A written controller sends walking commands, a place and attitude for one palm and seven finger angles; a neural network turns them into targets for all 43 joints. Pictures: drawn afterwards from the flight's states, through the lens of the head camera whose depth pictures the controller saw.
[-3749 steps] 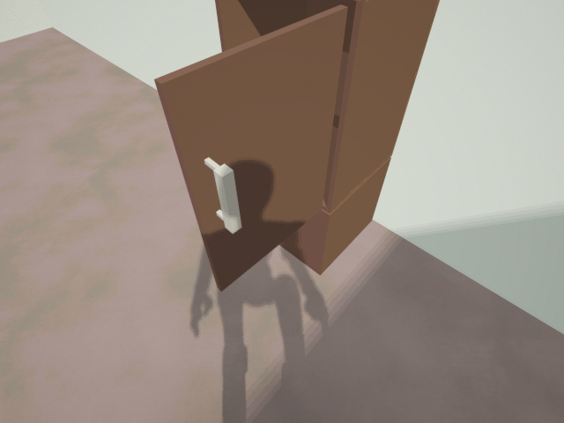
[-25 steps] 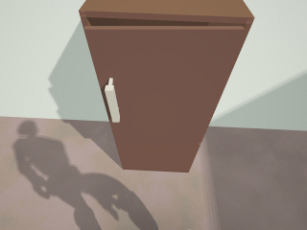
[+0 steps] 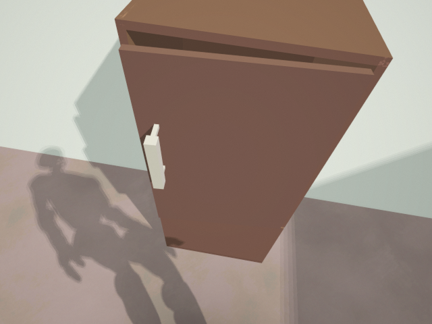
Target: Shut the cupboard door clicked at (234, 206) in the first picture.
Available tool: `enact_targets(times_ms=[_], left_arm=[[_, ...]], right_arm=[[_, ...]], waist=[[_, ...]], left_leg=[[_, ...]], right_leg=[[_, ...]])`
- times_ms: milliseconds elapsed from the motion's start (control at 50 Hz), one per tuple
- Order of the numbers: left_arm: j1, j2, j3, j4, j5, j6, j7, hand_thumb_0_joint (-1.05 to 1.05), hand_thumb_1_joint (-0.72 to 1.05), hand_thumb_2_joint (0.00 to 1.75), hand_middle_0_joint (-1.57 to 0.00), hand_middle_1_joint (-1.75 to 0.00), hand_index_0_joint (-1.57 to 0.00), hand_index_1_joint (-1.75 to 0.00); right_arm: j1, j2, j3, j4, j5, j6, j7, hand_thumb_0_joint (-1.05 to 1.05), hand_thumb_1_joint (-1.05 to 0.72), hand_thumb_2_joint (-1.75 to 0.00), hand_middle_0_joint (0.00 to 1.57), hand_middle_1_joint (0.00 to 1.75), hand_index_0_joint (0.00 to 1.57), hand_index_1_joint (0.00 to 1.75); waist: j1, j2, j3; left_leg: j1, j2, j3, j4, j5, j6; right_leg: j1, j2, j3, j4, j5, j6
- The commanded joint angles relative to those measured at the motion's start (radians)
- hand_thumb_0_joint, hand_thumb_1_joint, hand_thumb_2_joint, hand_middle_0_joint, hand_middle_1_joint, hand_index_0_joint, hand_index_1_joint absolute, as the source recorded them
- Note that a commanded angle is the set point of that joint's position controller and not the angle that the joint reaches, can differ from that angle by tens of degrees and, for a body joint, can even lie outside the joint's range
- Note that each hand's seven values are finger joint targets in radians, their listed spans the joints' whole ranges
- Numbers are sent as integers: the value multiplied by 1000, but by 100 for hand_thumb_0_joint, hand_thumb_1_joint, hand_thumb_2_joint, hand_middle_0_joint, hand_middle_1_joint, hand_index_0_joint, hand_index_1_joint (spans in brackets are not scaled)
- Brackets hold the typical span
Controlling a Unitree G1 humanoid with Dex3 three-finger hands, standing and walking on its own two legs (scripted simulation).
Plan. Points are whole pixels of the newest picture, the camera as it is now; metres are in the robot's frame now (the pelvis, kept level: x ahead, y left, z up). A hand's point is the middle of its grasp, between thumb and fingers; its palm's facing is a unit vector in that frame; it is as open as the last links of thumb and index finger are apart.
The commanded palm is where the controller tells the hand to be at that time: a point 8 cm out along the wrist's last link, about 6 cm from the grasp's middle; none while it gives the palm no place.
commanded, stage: come to a stop and stand still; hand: left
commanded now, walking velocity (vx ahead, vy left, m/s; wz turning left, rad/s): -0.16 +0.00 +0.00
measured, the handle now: (157, 157) +0.43 +0.18 +0.01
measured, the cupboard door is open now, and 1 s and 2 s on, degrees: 5 5 5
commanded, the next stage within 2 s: look again from close up in 0.92 s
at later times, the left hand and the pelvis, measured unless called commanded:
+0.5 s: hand out of the picture +0.01 +0.18 -0.17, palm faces +0.01 -0.98 -0.21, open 7.4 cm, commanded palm none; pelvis -0.05 +0.00 -0.01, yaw +0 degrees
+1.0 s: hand out of the picture -0.09 +0.17 -0.18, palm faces +0.06 -0.99 -0.15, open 7.4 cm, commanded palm none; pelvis -0.06 +0.01 +0.00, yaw +1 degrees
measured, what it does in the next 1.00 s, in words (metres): shifts its weight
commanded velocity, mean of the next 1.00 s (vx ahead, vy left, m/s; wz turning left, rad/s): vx -0.01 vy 0.00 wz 0.00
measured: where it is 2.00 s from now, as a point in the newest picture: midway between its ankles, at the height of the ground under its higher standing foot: outside the picture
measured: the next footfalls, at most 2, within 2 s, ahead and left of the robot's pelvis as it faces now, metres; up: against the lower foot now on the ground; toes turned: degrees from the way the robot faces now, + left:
none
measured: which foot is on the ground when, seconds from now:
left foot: down 0.00-1.00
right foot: down 0.00-1.00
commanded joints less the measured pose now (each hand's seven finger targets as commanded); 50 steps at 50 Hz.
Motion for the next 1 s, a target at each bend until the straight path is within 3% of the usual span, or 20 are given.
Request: enact_targets(times_ms=[0, 100, 160, 180, 200, 220, 260, 300, 340, 380, 420, 460, 520, 600, 680, 740, 880, 980], left_arm=[[89, 110, 32, -57, 4, -16, 12, 0, 90, 90, -20, -30, -20, -30], [80, 101, 40, -94, 10, -6, 11, 0, 90, 90, -20, -30, -20, -30], [73, 102, 41, -106, 11, -2, 9, 0, 90, 90, -20, -30, -20, -30], [115, 130, 19, -107, 10, -13, 42, 0, 90, 90, -20, -30, -20, -30], [79, 145, 27, -126, 9, -29, 44, 0, 90, 90, -20, -30, -20, -30], [42, 155, 27, -148, 5, -38, 38, 0, 90, 90, -20, -30, -20, -30], [10, 157, 24, -177, 2, -37, 31, 0, 90, 90, -20, -30, -20, -30], [-6, 152, 21, -183, 4, -27, 23, 0, 90, 90, -20, -30, -20, -30], [23, 152, 19, -184, 6, -19, 16, 0, 90, 90, -20, -30, -20, -30], [33, 156, 20, -182, 8, -13, 12, 0, 90, 90, -20, -30, -20, -30], [45, 157, 20, -184, 7, -16, 9, 0, 90, 90, -20, -30, -20, -30], [47, 161, 22, -187, 6, -15, 7, 0, 90, 90, -20, -30, -20, -30], [31, 165, 23, -195, 3, -21, 8, 0, 90, 90, -20, -30, -20, -30], [26, 150, 16, -190, -2, -25, 6, 0, 90, 90, -20, -30, -20, -30], [88, 127, 18, -155, 4, -10, 1, 0, 90, 90, -20, -30, -20, -30], [120, 97, 11, -126, 4, -16, 1, 0, 90, 90, -20, -30, -20, -30], [120, 98, 3, -93, 3, -31, 5, 0, 90, 90, -20, -30, -20, -30], [137, 83, -5, -64, 3, -37, 6, 0, 90, 90, -20, -30, -20, -30]], right_arm=[[108, -145, -49, -18, -3, 12, -10, 0, -90, -90, 20, 30, 20, 30], [76, -146, -58, -37, -10, 23, -3, 0, -90, -90, 20, 30, 20, 30], [61, -131, -54, -39, -12, 23, 5, 0, -90, -90, 20, 30, 20, 30], [49, -203, -58, -106, 11, 3, 11, 0, -90, -90, 20, 30, 20, 30], [51, -172, -43, -127, 3, 3, 16, 0, -90, -90, 20, 30, 20, 30], [89, -112, -37, -106, -2, 0, 22, 0, -90, -90, 20, 30, 20, 30], [104, -127, -32, -108, -9, 5, 28, 0, -90, -90, 20, 30, 20, 30], [94, -124, -26, -112, -14, 6, 32, 0, -90, -90, 20, 30, 20, 30], [87, -146, -24, -123, -17, 11, 35, 0, -90, -90, 20, 30, 20, 30], [101, -163, -27, -125, -21, 17, 36, 0, -90, -90, 20, 30, 20, 30], [122, -159, -23, -121, -22, 14, 37, 0, -90, -90, 20, 30, 20, 30], [145, -161, -22, -115, -23, 17, 38, 0, -90, -90, 20, 30, 20, 30], [195, -144, -17, -100, -24, 15, 38, 0, -90, -90, 20, 30, 20, 30], [222, -133, -10, -79, -20, 3, 36, 0, -90, -90, 20, 30, 20, 30], [194, -169, -20, -68, -20, 8, 33, 0, -90, -90, 20, 30, 20, 30], [184, -159, -18, -54, -14, 3, 28, 0, -90, -90, 20, 30, 20, 30], [214, -130, -12, -16, -11, 4, 29, 0, -90, -90, 20, 30, 20, 30], [213, -123, -8, 7, -8, -1, 28, 0, -90, -90, 20, 30, 20, 30]], waist=[[-40, 50, -125], [-37, 13, -130], [-31, -21, -107], [-32, -75, -178], [-48, -28, -167], [-64, -58, -194], [-67, -37, -147], [-54, 73, -33], [-39, 70, 44], [-36, 54, 78], [-31, 56, 55], [-33, 20, 39], [-50, -16, 1], [-52, 40, -23], [-23, 114, 14], [-15, 83, -15], [-44, 22, 3], [-48, 15, 22]], left_leg=[[176, 176, -151, -17, 694, -5], [123, 176, -157, -27, 499, 7], [62, 154, -149, -44, 294, -4], [122, 182, -132, 99, 418, -23], [51, 131, -121, 109, 319, -42], [47, 95, -118, 56, 157, -43], [27, 91, -124, 11, 83, -33], [-39, 114, -170, -69, 4, -16], [-138, 121, -207, -134, -164, -9], [-194, 114, -215, -166, -267, -11], [-196, 113, -216, -177, -272, -10], [-192, 96, -198, -153, -270, -15], [-129, 72, -167, -96, -192, -23], [-111, 97, -209, -145, -184, -15], [-250, 144, -295, -278, -395, -2], [-215, 145, -290, -272, -318, 3], [-118, 108, -245, -212, -248, -15], [-89, 111, -251, -223, -216, -14]], right_leg=[[-25, -105, 99, 29, 432, -6], [-46, -99, 116, 55, 353, -17], [-49, -106, 143, 21, 273, -28], [-83, -125, 174, -29, 407, -8], [-37, -180, 198, -13, 485, -43], [-24, -192, 203, 19, 415, -71], [-72, -156, 181, 3, 199, -80], [-142, -110, 144, -15, -28, -67], [-154, -80, 138, -32, -135, -59], [-160, -72, 137, -41, -204, -58], [-138, -74, 138, -49, -199, -58], [-148, -87, 155, -73, -249, -60], [-183, -117, 187, -112, -277, -76], [-163, -96, 157, -85, -207, -63], [-82, -33, 97, 4, -172, -39], [-43, -33, 102, 1, -67, -38], [-151, -74, 176, -106, -178, -49], [-174, -74, 183, -119, -151, -43]])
